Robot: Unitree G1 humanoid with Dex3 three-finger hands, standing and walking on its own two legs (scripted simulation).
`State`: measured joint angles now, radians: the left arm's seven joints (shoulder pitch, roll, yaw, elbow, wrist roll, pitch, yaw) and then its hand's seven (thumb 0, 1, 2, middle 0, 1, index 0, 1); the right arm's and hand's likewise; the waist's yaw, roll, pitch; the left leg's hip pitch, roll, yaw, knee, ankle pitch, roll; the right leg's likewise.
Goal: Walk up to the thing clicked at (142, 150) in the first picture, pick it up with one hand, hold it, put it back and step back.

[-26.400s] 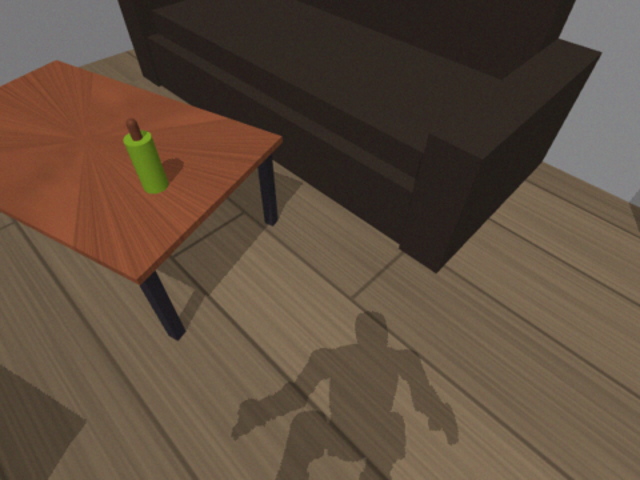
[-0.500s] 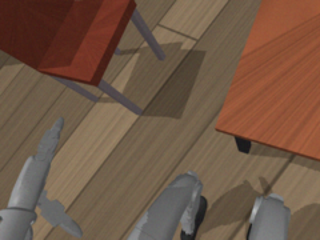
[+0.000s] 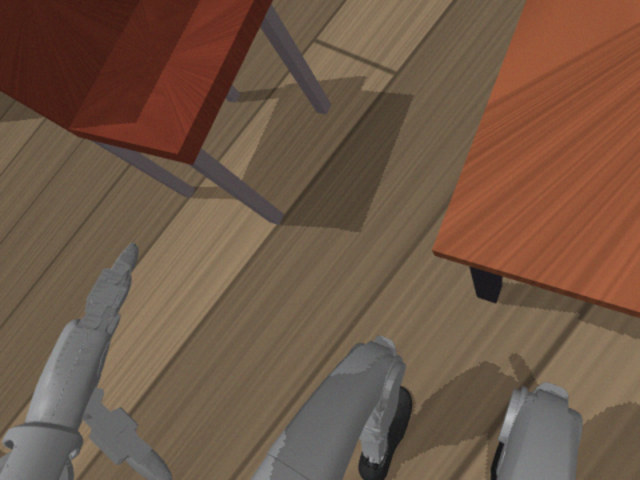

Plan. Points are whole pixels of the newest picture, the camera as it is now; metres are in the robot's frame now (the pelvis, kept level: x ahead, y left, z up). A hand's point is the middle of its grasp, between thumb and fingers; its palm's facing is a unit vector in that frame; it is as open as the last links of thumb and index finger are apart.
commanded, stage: withdraw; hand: right
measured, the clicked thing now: out of the picture +0.57 -0.29 -0.02
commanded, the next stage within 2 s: rise in 0.14 s
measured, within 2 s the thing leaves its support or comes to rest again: rests again in 0.88 s
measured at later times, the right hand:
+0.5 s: hand out of the picture +0.52 -0.40 +0.07, palm faces +0.49 +0.85 -0.19, open 16.8 cm
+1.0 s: hand out of the picture +0.35 -0.32 +0.08, palm faces +0.33 +0.90 -0.28, open 17.2 cm
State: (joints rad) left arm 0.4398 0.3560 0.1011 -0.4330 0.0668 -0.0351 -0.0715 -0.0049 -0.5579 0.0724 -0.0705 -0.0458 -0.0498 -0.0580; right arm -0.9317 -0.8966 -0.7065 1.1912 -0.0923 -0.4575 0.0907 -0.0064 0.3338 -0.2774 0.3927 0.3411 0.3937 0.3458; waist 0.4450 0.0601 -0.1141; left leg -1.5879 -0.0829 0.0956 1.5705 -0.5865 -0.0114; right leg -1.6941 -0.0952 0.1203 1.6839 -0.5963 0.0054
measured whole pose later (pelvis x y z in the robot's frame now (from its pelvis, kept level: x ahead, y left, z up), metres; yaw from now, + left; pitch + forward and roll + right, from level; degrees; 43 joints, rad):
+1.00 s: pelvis +0.06 -0.03 +0.16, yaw -6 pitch +15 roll +4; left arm 0.39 0.25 -0.06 0.08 -0.04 0.16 0.01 0.01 0.78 0.82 -0.19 -0.28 -0.19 -0.27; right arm -0.20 -0.38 -0.25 0.71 0.01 0.01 -0.08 -0.01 0.48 -0.09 0.06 0.06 0.06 0.06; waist 0.09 0.01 -0.13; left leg -0.72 -0.02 0.01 0.91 -0.45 -0.03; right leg -0.82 -0.04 0.01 1.02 -0.47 -0.03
